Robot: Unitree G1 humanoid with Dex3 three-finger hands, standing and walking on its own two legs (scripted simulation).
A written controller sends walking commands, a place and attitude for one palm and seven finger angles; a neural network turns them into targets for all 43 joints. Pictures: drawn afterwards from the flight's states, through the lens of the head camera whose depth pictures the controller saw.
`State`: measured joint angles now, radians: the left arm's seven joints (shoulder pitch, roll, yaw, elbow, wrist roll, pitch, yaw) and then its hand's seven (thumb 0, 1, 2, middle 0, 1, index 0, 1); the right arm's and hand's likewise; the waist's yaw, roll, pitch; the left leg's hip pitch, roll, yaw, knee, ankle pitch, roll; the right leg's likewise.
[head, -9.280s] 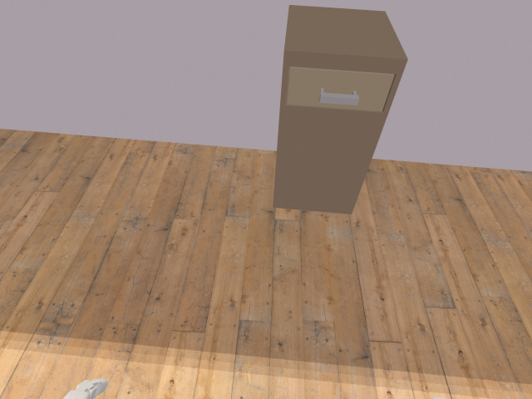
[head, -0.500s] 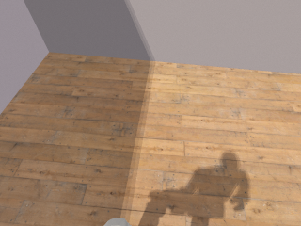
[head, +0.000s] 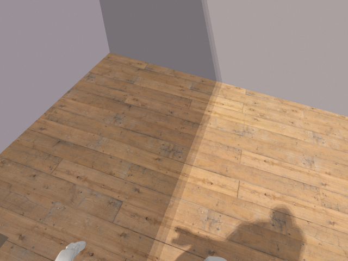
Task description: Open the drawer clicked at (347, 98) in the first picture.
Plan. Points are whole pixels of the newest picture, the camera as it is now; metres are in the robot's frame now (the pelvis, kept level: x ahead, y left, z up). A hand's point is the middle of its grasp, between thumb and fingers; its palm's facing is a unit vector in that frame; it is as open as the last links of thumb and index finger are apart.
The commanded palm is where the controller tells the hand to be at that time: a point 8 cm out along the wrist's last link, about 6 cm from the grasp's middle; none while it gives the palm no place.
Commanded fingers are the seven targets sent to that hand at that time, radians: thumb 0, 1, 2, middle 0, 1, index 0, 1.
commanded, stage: turn to face it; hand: left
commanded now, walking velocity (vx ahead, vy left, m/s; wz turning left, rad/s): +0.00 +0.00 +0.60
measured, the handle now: out of the picture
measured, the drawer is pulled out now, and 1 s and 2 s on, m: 0.00 0.00 0.00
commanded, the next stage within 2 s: take the last steps up to it in 1.94 s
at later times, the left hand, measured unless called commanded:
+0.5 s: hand out of the picture -0.03 +0.17 -0.16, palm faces +0.33 -0.91 -0.26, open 7.4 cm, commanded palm none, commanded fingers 0.00 0.90 0.90 -0.20 -0.30 -0.20 -0.30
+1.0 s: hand out of the picture -0.09 +0.24 -0.16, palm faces +0.58 -0.77 -0.26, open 7.4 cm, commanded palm none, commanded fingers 0.00 0.90 0.90 -0.20 -0.30 -0.20 -0.30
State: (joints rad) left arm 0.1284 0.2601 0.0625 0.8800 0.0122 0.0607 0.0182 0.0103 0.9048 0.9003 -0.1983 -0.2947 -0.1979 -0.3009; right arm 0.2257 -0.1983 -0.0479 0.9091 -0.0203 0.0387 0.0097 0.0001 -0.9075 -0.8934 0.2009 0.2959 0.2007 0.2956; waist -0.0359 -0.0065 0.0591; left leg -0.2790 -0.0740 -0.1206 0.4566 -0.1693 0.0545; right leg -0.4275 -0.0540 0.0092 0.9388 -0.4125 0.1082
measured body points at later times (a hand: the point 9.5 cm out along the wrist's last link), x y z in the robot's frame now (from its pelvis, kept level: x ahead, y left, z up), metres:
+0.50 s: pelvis -0.03 -0.04 +0.00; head +0.01 -0.04 +0.44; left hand -0.05 +0.21 -0.14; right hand +0.11 -0.28 -0.15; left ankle -0.08 +0.10 -0.69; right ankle -0.01 -0.15 -0.74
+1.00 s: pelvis -0.06 -0.01 +0.00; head -0.05 +0.02 +0.45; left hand -0.12 +0.28 -0.14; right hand +0.14 -0.17 -0.13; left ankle -0.07 +0.09 -0.74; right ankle +0.04 -0.15 -0.67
